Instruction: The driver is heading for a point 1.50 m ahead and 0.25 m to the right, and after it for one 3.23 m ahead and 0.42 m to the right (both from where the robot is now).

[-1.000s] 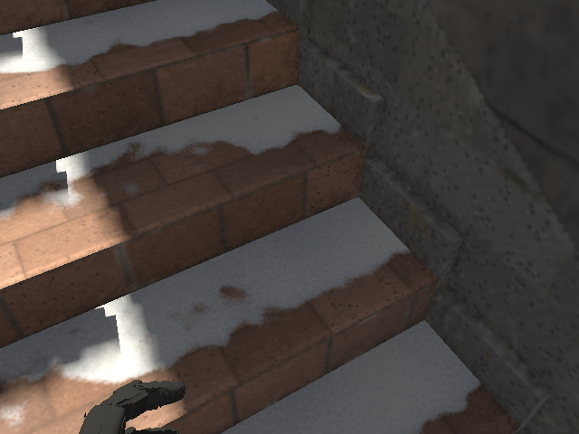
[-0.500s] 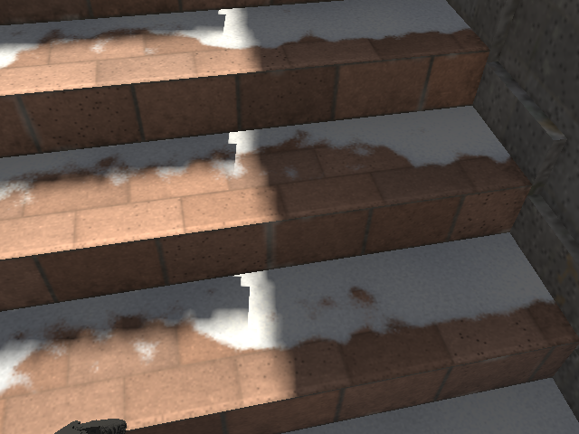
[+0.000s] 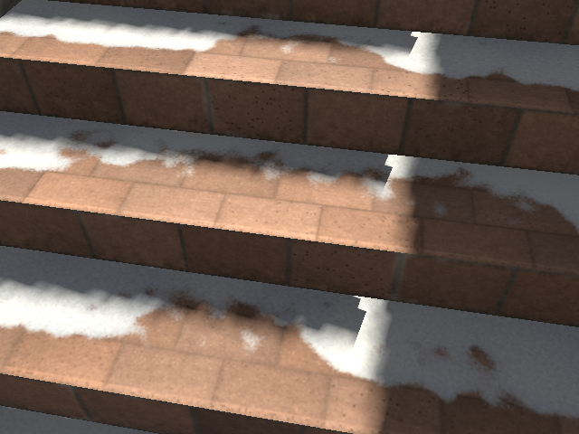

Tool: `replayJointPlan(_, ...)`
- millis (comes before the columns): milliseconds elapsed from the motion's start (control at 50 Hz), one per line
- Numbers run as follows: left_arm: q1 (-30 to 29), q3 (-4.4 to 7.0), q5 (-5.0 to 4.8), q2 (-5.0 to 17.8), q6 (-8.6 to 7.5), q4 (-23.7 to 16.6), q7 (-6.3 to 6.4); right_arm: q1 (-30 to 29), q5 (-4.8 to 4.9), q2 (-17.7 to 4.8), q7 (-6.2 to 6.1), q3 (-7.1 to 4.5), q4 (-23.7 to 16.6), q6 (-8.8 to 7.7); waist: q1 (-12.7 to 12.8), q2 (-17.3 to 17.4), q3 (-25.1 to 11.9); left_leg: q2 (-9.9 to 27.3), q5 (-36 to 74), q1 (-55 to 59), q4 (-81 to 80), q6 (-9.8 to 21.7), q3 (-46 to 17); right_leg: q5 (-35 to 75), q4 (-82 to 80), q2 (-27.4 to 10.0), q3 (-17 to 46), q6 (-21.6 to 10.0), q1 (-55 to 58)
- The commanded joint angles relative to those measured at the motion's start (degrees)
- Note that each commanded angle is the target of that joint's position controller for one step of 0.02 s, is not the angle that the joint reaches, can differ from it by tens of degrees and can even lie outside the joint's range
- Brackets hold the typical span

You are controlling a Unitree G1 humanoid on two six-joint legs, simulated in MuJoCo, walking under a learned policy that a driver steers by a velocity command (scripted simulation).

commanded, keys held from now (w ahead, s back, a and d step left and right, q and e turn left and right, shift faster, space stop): w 0.10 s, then w+e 0.90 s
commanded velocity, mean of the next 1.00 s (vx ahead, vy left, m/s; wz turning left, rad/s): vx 0.47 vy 0.00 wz -0.26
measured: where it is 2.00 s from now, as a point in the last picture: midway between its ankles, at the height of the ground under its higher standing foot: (405, 101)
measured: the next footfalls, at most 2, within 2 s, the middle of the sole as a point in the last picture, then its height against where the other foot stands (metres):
left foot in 0.36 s outside the picture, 0.15 m higher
right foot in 0.86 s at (401, 376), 0.15 m higher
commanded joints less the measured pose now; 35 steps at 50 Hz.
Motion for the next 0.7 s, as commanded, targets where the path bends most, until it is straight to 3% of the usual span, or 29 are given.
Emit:
replayJointPlan(20,5.55,-1.47,1.43,-0.1,0.27,3.15,-2.27,-4.41,0.25,-1.25,-0.57,-0.06,0.39,-1.2,0.48,-5.75,8.23,2.19,9.74,-43.51,50.18,3.74,1.61,9.36,-13.75,-22.33,25.36,-14.32,15.93)
replayJointPlan(40,10.18,-2.79,1.18,-3.41,1.06,7.52,-2.65,-7.18,-0.59,-0.23,-0.68,0.35,-0.33,-1.39,2.03,-4.65,7.42,1.81,11.76,-46.74,52.67,7.11,2.57,9.59,-13.63,-19.3,20.91,-12.67,18.09)
replayJointPlan(60,12.43,-3.37,1.39,-4.49,1.87,9.87,-2.44,-9.38,-0.79,1.98,-0.05,1.44,-0.85,-1.38,2.16,-2.04,7.35,2.95,12.7,-48.69,51.59,8.32,3.49,10.7,-13.93,-17.89,18.35,-11.42,18.13)
replayJointPlan(100,19.47,-3.46,2.78,-3.87,2.71,15.9,-2.54,-14.22,0.67,5.4,0.73,3.41,-1.35,-0.91,3.67,-4.34,8.88,3.85,11.35,-58.35,56.77,11.37,4.81,14.09,-14.72,-17.13,16.36,-11.37,21.04)
replayJointPlan(140,18.76,-3.74,5.05,-4.94,2.54,18.55,-3.43,-18.62,1.22,5.46,0.74,4.35,-2.4,-1.38,2.76,-2.92,10.63,6.58,14.86,-56.88,47.2,13.34,7.71,15.33,-19.04,-15.13,12.52,-10.4,14.27)
replayJointPlan(180,19.04,-4.06,5.13,-5.61,2.09,20.83,-4.13,-20.07,0.11,5.02,1.16,4.95,-2.27,-0.92,1.73,-4.72,10.59,9.02,18.86,-55.28,42.39,13.01,12.04,17.08,-21.36,-13.67,11.62,-11.25,10.33)
replayJointPlan(200,18.8,-4.19,5.23,-4.98,1.98,22.21,-4.93,-25.95,0.82,2.29,1.02,4.64,-5.28,-0.29,2.45,-1.57,11.88,10.19,20.87,-51.58,28.67,12.68,14.34,16.65,-24.94,-14.0,10.36,-11.1,5.63)
replayJointPlan(220,21.09,-4.37,4.33,-4.35,1.78,23.47,-4.98,-30.27,0.03,2.9,0.89,4.82,-6.32,0.99,3.2,-4.09,10.69,11.87,22.8,-49.94,23.91,10.83,19.12,22.23,-26.62,-14.86,12.38,-12.22,4.53)
replayJointPlan(240,19.59,-5.0,3.03,-4.88,1.85,23.2,-6.46,-36.29,-0.94,5.8,1.16,5.87,-8.26,2.92,2.45,-5.81,10.59,13.67,15.3,-41.08,20.49,9.23,23.34,31.34,-32.73,-17.91,12.93,-12.72,-2.3)
replayJointPlan(260,14.05,-5.32,1.0,-5.1,0.98,20.72,-7.11,-35.3,-1.55,7.32,1.71,5.99,-7.38,3.66,-0.09,-7.34,10.52,11.99,12.39,-26.56,15.71,8.09,25.31,38.99,-34.07,-16.12,9.3,-11.97,-9.39)
replayJointPlan(280,14.43,-4.68,-0.04,-0.65,-0.02,20.85,-7.48,-32.5,-1.08,8.08,2.51,6.6,-6.95,4.84,-1.81,-10.02,7.3,9.09,15.56,-14.4,16.24,6.87,27.71,58.34,-31.79,-16.21,6.89,-13.78,-13.47)
replayJointPlan(300,15.79,-4.01,-1.11,3.26,-0.77,21.09,-7.28,-29.23,-0.42,7.04,2.88,6.34,-5.91,5.84,-3.16,-10.26,5.11,6.77,13.72,-11.15,12.54,5.17,27.32,78.69,-27.18,-16.08,5.39,-13.19,-7.21)
replayJointPlan(320,16.74,-3.36,-1.74,5.69,-1.51,21.21,-6.66,-26.03,-0.63,4.92,2.77,5.75,-4.9,6.21,-4.5,-10.36,4.82,5.38,8.8,-11.06,6.16,3.98,26.75,92.76,-22.88,-17.42,5.47,-12.05,2.5)
replayJointPlan(340,19.36,-2.09,-2.21,7.33,-1.6,22.46,-6.33,-24.34,-0.8,3.33,2.28,5.15,-4.76,5.88,-5.12,-11.98,3.36,3.5,2.51,-9.67,-5.58,3.83,26.03,99.74,-19.0,-18.14,6.19,-10.32,13.1)
replayJointPlan(360,20.38,-0.8,-1.16,8.66,-1.2,23.88,-6.57,-21.19,-0.6,2.78,1.25,4.83,-4.34,5.64,-6.02,-14.62,0.1,3.19,3.28,-1.65,-11.38,4.94,23.65,108.53,-14.01,-18.3,5.57,-9.28,16.06)
replayJointPlan(380,18.07,0.45,0.65,8.53,-1.1,23.19,-6.68,-9.72,-1.05,0.25,0.11,3.42,-1.2,5.22,-9.53,-10.98,-8.25,5.72,16.56,19.06,-11.07,7.67,16.68,108.99,0.06,-17.29,5.9,-6.15,5.88)
replayJointPlan(400,21.86,-1.19,3.49,2.31,-1.51,21.75,-7.86,2.61,0.31,-2.69,-0.76,2.93,4.04,4.69,-9.94,2.7,-20.18,13.86,19.44,42.65,-24.9,15.32,-3.98,80.41,13.38,-12.35,11.79,-5.96,-11.69)
replayJointPlan(420,19.83,-1.16,1.38,-1.73,-0.47,22.33,-8.57,16.62,-2.13,-5.28,-1.12,1.45,8.71,3.89,-14.16,12.78,-20.0,25.66,9.06,44.67,-44.06,22.08,-27.82,19.9,42.77,0.03,14.99,-4.26,-23.77)
replayJointPlan(440,13.7,-0.13,-1.82,-1.23,0.11,22.55,-8.81,17.54,-2.93,-7.49,-1.99,0.27,11.43,1.49,-13.44,8.0,-6.18,27.29,-8.79,29.56,-50.5,17.59,-33.02,23.92,69.68,-0.74,21.29,-4.67,-34.94)
replayJointPlan(460,9.16,0.62,-1.85,-1.76,0.05,21.77,-8.03,10.41,-1.37,-5.38,-1.89,0.76,13.45,-0.36,-9.56,3.79,1.7,27.13,-11.3,20.75,-49.98,15.87,-26.61,23.32,80.26,-1.89,18.75,-5.43,-41.09)
replayJointPlan(480,5.08,0.39,-0.72,-3.24,-0.17,20.37,-6.58,4.0,-0.5,0.46,-1.17,1.81,14.56,-1.25,-5.64,-1.13,1.79,27.04,-4.63,17.22,-49.06,16.39,-18.93,21.78,84.76,-2.15,17.04,-7.05,-43.35)
replayJointPlan(500,0.72,-0.08,-0.67,-4.08,0.41,17.69,-5.54,-0.09,0.07,6.53,-0.67,3.46,16.04,-1.28,-2.66,-5.84,1.12,26.61,3.39,16.23,-48.87,14.43,-11.35,21.46,85.07,-3.07,17.15,-9.32,-44.74)
replayJointPlan(520,-1.26,-0.8,-1.11,-6.5,1.42,16.16,-5.11,-3.59,-0.23,10.86,-0.5,4.92,16.97,-1.38,0.58,-5.81,1.49,24.67,8.66,13.01,-49.89,11.26,-4.31,21.04,83.38,-4.48,17.05,-11.13,-44.62)
replayJointPlan(540,-1.46,-1.29,-1.06,-7.84,2.56,15.45,-5.13,-4.03,-1.11,12.01,-0.54,5.2,17.61,-2.12,3.4,-4.47,2.28,22.93,13.94,11.87,-50.56,9.07,3.09,22.28,81.07,-5.79,15.2,-12.03,-46.06)
replayJointPlan(580,-2.85,-2.15,-2.2,-9.14,3.68,15.01,-5.95,-4.6,-1.96,9.08,-1.05,3.81,17.77,-2.51,4.14,-0.48,4.79,21.79,16.1,9.38,-55.61,8.82,13.13,14.29,85.0,-6.03,11.01,-11.93,-48.24)
replayJointPlan(600,-6.82,-2.58,-2.33,-8.96,3.91,12.71,-5.85,-3.33,-3.27,8.63,-0.89,4.02,17.91,-2.49,4.35,1.23,6.32,22.01,14.12,8.56,-58.64,8.81,14.53,12.29,87.65,-5.8,9.53,-12.6,-50.68)
replayJointPlan(620,-11.34,-3.52,-2.79,-8.85,4.11,10.45,-5.56,0.99,-4.55,8.22,-0.79,4.34,20.65,-2.13,2.81,3.72,6.44,22.42,13.53,11.62,-60.17,9.31,14.69,7.84,95.76,-5.35,7.74,-13.81,-56.81)
replayJointPlan(680,-19.03,-4.66,-3.2,-6.03,3.59,6.04,-4.52,8.16,-7.1,7.22,-0.67,5.47,24.85,-2.53,1.76,0.74,6.76,21.38,12.84,19.78,-61.39,7.12,18.54,11.11,89.53,-5.82,9.51,-16.65,-66.1)
replayJointPlan(700,-23.15,-4.56,-2.98,-3.0,3.59,3.82,-4.41,11.05,-7.79,5.92,-0.19,5.76,25.31,-2.66,0.75,-1.88,4.66,20.62,12.34,21.65,-62.31,6.15,20.65,18.26,76.51,-7.34,7.79,-15.58,-63.72)
Keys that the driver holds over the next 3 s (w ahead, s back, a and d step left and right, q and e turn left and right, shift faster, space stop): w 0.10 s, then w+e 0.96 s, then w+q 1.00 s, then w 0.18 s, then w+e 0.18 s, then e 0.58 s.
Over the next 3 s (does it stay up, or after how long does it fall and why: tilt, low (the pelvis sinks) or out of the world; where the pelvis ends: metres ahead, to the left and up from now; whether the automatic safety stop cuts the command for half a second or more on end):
stays up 1.44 -0.17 0.77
